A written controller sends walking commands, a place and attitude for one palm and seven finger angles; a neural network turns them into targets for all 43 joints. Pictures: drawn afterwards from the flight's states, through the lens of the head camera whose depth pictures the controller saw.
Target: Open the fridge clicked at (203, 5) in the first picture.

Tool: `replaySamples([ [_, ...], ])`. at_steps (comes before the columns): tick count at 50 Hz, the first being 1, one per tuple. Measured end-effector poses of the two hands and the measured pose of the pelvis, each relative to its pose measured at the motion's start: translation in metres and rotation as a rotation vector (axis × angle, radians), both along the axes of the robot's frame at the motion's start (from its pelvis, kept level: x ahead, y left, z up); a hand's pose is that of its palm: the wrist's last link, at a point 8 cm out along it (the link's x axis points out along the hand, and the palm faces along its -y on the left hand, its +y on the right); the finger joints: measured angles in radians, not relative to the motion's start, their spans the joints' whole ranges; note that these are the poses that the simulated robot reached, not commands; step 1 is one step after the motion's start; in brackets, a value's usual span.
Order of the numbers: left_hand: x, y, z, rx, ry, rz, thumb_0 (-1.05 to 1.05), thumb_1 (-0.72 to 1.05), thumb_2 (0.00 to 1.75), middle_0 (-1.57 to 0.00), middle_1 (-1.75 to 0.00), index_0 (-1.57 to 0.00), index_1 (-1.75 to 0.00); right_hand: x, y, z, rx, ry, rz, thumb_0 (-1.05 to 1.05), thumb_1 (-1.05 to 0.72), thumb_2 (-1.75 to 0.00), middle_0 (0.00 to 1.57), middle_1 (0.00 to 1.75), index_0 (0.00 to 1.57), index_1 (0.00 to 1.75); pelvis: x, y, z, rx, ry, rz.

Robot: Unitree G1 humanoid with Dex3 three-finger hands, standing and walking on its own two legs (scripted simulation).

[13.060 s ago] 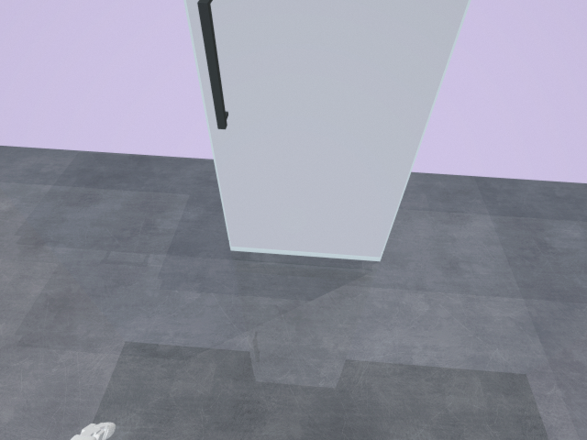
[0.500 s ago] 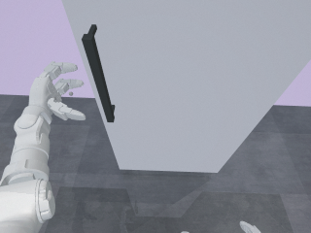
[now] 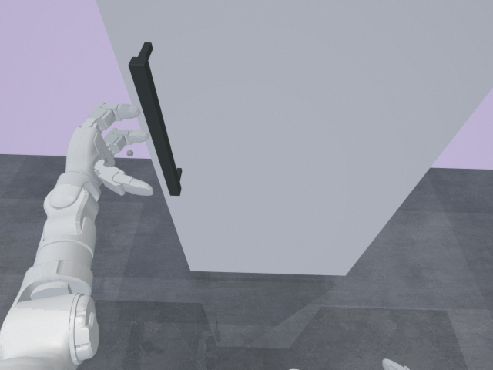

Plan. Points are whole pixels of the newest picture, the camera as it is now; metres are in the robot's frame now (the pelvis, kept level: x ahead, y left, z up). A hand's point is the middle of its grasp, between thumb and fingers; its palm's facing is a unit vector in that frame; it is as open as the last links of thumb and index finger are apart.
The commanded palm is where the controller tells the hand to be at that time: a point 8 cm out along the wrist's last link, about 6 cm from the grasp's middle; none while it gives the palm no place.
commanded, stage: feel for the door with the fingertips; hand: left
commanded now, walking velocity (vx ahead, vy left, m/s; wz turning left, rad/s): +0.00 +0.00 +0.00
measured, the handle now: (163, 132) +0.50 +0.15 +0.10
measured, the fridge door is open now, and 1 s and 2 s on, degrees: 0 0 0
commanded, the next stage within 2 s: slide the fingers in behind the handle in 0.60 s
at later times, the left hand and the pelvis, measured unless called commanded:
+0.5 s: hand (138, 143) +0.45 +0.18 +0.12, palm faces -0.04 -1.00 +0.00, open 14.0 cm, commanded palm +0.42 +0.23 +0.11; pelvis -0.01 -0.01 +0.00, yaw +0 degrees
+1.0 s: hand (140, 141) +0.46 +0.18 +0.12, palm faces -0.05 -1.00 +0.00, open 13.8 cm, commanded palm +0.42 +0.23 +0.11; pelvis -0.01 +0.00 -0.01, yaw +0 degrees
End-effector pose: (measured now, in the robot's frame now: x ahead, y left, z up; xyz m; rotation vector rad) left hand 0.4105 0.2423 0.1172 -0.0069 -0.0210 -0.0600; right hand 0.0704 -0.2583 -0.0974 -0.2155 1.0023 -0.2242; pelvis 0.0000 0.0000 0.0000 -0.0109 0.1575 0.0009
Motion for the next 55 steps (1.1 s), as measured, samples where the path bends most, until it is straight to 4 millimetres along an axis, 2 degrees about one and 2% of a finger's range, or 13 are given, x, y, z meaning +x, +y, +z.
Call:
replaySamples([
  [7, -0.004, -0.012, 0.0, 0.002, -0.003, 0.013, -0.02, -0.5, 0.3, -0.3, -1.2, -0.3, -1.2, 0.003, 0.004, -0.001, 0.02, -0.016, 0.002, 0.01, -0.9, -0.9, 0.21, 0.3, 0.2, 0.3, 0.0, -0.001, 0.001, 0.003, -0.014, -0.003],
  [17, 0.004, -0.008, 0.006, 0.018, 0.001, 0.03, -0.02, -0.5, 0.3, -0.3, -1.2, -0.3, -1.2, 0.001, 0.001, -0.004, 0.013, -0.01, 0.009, 0.0, -0.9, -0.9, 0.21, 0.3, 0.2, 0.3, -0.004, -0.004, 0.0, 0.004, -0.013, 0.004],
  [30, 0.025, -0.014, 0.0, 0.005, 0.019, 0.018, -0.02, -0.5, 0.3, -0.3, -1.2, -0.3, -1.2, -0.029, -0.011, -0.008, -0.013, 0.079, -0.022, 0.0, -0.9, -0.9, 0.21, 0.3, 0.2, 0.3, -0.006, -0.006, -0.004, 0.005, 0.022, 0.0],
  [41, 0.031, -0.009, 0.0, 0.012, 0.017, 0.011, -0.02, -0.5, 0.3, -0.37, -1.24, -0.36, -1.24, -0.048, -0.011, -0.011, -0.014, 0.141, -0.041, 0.0, -0.9, -0.9, 0.2, 0.3, 0.2, 0.3, -0.007, -0.006, -0.005, 0.001, 0.042, 0.002],
  [47, 0.029, -0.01, -0.001, 0.006, 0.012, 0.014, -0.02, -0.5, 0.3, -0.35, -1.23, -0.34, -1.23, -0.046, -0.007, -0.011, -0.003, 0.13, -0.039, 0.0, -0.9, -0.9, 0.21, 0.3, 0.2, 0.3, -0.007, -0.005, -0.005, 0.001, 0.043, -0.002],
  [55, 0.023, -0.015, -0.004, 0.01, 0.013, 0.008, -0.02, -0.5, 0.3, -0.31, -1.21, -0.31, -1.21, -0.03, -0.003, -0.01, 0.01, 0.081, -0.03, 0.0, -0.9, -0.9, 0.21, 0.3, 0.2, 0.3, -0.004, -0.003, -0.005, 0.001, 0.033, -0.006],
])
